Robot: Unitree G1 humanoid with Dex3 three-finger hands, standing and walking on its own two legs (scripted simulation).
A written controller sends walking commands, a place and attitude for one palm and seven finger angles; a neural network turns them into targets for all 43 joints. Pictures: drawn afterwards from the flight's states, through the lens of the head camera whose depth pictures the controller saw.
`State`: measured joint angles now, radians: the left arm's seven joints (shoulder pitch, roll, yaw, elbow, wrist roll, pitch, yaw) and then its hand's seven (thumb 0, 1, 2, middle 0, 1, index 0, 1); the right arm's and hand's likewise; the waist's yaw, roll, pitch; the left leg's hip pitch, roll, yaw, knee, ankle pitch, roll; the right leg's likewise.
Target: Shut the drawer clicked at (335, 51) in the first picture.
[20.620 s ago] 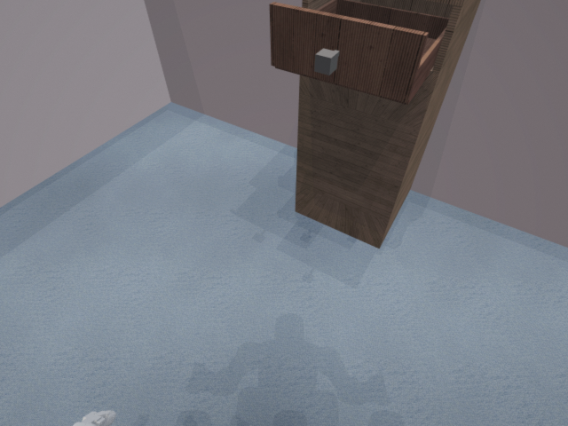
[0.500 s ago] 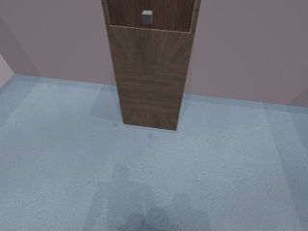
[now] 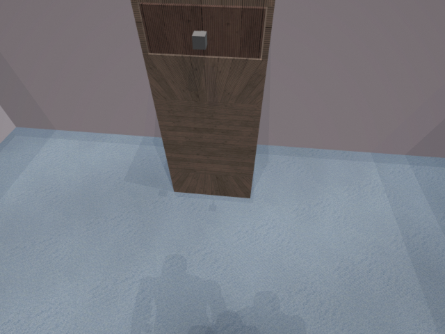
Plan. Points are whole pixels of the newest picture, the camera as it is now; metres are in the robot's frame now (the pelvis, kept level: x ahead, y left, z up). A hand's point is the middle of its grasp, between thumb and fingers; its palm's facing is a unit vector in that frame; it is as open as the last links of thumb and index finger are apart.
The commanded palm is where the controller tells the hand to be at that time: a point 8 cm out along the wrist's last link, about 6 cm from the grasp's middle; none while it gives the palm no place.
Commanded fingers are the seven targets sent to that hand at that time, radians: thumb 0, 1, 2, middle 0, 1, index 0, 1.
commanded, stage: let the arm hang, fingers relaxed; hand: left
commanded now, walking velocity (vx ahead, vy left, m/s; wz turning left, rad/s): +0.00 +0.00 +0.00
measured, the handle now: (200, 37) +0.92 +0.11 +0.12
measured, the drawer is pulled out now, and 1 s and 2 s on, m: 0.00 0.00 0.00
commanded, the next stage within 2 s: look to check the result in 0.08 s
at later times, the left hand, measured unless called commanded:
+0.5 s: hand out of the picture +0.03 +0.19 -0.17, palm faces +0.00 -0.97 -0.26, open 7.3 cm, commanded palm none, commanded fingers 0.00 0.90 0.90 -0.20 -0.30 -0.20 -0.30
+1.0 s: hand out of the picture +0.08 +0.19 -0.16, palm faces -0.02 -0.96 -0.27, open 7.3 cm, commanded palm none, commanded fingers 0.00 0.90 0.90 -0.20 -0.30 -0.20 -0.30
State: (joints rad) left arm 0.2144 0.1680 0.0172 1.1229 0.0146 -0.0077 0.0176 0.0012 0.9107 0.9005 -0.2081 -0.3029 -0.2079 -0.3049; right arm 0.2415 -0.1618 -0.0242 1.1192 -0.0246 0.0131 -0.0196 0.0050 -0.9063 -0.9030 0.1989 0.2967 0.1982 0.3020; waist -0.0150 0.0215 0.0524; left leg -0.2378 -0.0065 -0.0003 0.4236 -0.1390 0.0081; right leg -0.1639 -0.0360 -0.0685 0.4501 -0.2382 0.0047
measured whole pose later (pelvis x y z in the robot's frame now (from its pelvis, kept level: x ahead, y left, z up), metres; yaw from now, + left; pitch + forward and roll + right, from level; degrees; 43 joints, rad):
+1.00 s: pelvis +0.03 -0.02 +0.01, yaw -1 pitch -2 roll +0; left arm 0.16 0.23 0.02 1.15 0.01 -0.02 0.01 0.00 0.91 0.90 -0.20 -0.30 -0.20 -0.30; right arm 0.16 -0.23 -0.02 1.14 -0.02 0.01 -0.02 0.01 -0.90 -0.90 0.20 0.30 0.20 0.30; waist -0.01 0.02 0.08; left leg -0.17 0.03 0.01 0.36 -0.15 -0.02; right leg -0.09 0.00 -0.06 0.35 -0.23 -0.02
